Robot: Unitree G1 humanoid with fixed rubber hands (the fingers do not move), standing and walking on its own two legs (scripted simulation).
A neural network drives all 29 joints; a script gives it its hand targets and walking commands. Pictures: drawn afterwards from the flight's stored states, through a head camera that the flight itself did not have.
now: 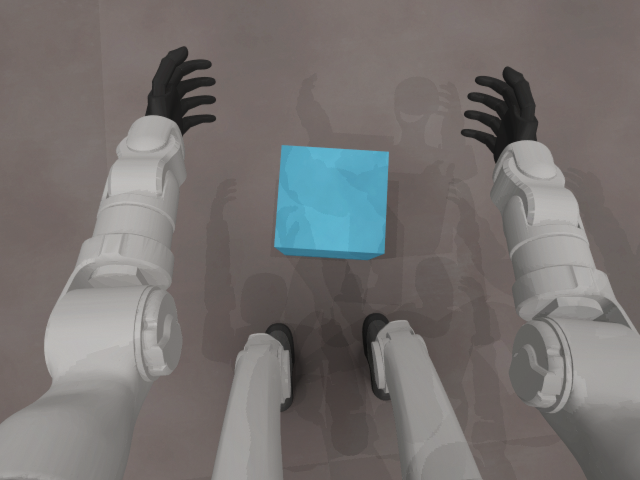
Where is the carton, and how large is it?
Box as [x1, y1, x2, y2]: [274, 145, 388, 259]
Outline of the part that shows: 282,145 274,246 284,254 369,259 384,253 388,152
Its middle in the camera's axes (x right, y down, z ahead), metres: +0.02 -0.06 +0.87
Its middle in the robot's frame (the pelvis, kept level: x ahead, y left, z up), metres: +0.49 -0.03 -0.51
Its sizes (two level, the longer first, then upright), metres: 0.210 0.200 0.250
